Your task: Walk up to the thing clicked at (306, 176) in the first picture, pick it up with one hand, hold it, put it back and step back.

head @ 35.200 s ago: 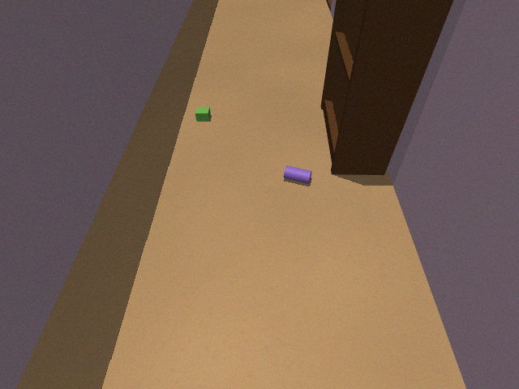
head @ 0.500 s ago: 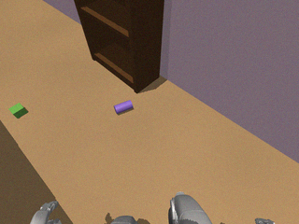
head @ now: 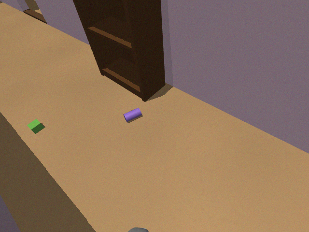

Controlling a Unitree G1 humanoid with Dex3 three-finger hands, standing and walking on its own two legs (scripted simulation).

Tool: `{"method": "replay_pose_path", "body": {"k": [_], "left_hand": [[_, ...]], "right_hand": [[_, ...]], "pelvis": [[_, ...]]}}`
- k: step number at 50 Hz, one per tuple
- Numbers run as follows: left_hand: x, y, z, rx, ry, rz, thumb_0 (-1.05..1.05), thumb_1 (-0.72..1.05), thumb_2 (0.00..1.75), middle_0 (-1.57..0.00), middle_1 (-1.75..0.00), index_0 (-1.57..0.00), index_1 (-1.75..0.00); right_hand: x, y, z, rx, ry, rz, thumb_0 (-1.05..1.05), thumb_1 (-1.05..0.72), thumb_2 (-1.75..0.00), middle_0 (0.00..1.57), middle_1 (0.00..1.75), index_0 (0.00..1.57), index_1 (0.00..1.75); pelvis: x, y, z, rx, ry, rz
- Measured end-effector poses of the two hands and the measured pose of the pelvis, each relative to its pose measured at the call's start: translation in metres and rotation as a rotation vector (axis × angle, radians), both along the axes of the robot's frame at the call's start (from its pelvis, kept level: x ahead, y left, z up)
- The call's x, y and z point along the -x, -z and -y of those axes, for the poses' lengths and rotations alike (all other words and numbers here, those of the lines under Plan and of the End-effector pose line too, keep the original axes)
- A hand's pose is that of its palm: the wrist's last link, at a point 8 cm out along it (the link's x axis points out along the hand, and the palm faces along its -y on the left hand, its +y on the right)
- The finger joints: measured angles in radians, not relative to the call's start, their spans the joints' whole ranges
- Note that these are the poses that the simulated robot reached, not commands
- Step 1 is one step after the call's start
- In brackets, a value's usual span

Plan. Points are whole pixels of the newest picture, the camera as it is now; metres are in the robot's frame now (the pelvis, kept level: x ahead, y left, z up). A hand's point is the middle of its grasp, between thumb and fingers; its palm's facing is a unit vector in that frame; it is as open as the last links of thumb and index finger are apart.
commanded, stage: step back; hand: left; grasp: from above
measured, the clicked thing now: (132, 114) +1.08 +0.31 -0.73
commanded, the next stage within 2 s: stand in 0.92 s
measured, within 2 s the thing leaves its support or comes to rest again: neither
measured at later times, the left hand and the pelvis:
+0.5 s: hand out of the picture +0.11 +0.26 -0.14, palm faces +0.03 -0.93 -0.38, open 7.4 cm; pelvis +0.02 +0.00 +0.00, yaw +3 degrees
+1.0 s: hand out of the picture +0.13 +0.28 -0.14, palm faces +0.05 -0.94 -0.35, open 7.4 cm; pelvis +0.04 +0.02 +0.01, yaw +3 degrees
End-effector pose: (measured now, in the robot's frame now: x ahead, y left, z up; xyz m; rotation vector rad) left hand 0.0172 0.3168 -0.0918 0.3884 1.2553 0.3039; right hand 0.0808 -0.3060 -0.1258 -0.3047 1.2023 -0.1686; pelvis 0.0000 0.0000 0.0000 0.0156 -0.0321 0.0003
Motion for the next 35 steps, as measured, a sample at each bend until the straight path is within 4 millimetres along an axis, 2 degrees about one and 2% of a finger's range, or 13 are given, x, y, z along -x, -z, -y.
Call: {"method": "replay_pose_path", "body": {"k": [3, 6, 9, 13, 18, 22, 27, 35], "left_hand": [[-0.011, 0.002, -0.009, 0.006, 0.003, 0.054, 0.01, 0.90, 0.90, -0.21, -0.30, -0.20, -0.30], [-0.022, 0.009, -0.019, 0.017, 0.006, 0.085, 0.01, 0.90, 0.90, -0.21, -0.30, -0.20, -0.30], [-0.031, 0.013, -0.019, 0.042, 0.013, 0.079, 0.01, 0.90, 0.90, -0.21, -0.30, -0.20, -0.30], [-0.052, 0.012, -0.013, 0.067, 0.043, 0.106, 0.01, 0.90, 0.90, -0.21, -0.30, -0.20, -0.30], [-0.076, 0.013, 0.000, 0.060, 0.063, 0.149, 0.01, 0.90, 0.90, -0.21, -0.30, -0.20, -0.30], [-0.080, 0.011, 0.013, 0.064, 0.059, 0.164, 0.01, 0.90, 0.90, -0.21, -0.30, -0.20, -0.30], [-0.081, 0.008, 0.015, 0.074, 0.035, 0.151, 0.01, 0.90, 0.90, -0.21, -0.30, -0.20, -0.30], [-0.087, 0.018, -0.005, 0.089, -0.009, 0.114, 0.01, 0.90, 0.90, -0.21, -0.30, -0.20, -0.30]], "right_hand": [[0.018, 0.003, -0.004, 0.016, -0.019, -0.059, 0.01, -0.90, -0.90, 0.21, 0.30, 0.20, 0.30], [0.029, 0.001, -0.014, 0.030, -0.018, -0.080, 0.01, -0.90, -0.90, 0.21, 0.30, 0.20, 0.30], [0.033, -0.008, -0.021, 0.025, -0.004, -0.042, 0.01, -0.90, -0.90, 0.21, 0.30, 0.20, 0.30], [0.033, -0.018, -0.017, 0.038, 0.008, -0.019, 0.01, -0.90, -0.90, 0.21, 0.30, 0.21, 0.30], [0.023, -0.012, 0.002, 0.049, 0.020, -0.013, 0.01, -0.90, -0.90, 0.21, 0.30, 0.21, 0.30], [0.004, -0.007, 0.007, 0.049, 0.017, -0.015, 0.01, -0.90, -0.90, 0.21, 0.30, 0.20, 0.30], [-0.018, -0.008, 0.002, 0.039, -0.022, -0.008, 0.01, -0.90, -0.90, 0.21, 0.30, 0.20, 0.30], [-0.038, -0.010, -0.023, 0.035, -0.041, -0.014, 0.01, -0.90, -0.90, 0.21, 0.30, 0.20, 0.30]], "pelvis": [[0.003, 0.003, -0.006, 0.008, -0.037, -0.007], [0.007, 0.005, -0.013, -0.027, -0.039, 0.007], [0.005, 0.002, -0.015, -0.016, -0.036, 0.006], [-0.001, -0.003, -0.011, 0.003, -0.028, 0.006], [-0.007, 0.003, 0.001, 0.013, -0.028, 0.018], [-0.013, 0.003, 0.006, 0.024, -0.037, 0.014], [-0.022, -0.001, 0.001, 0.012, -0.051, 0.002], [-0.035, -0.001, -0.013, 0.007, -0.046, 0.003]]}}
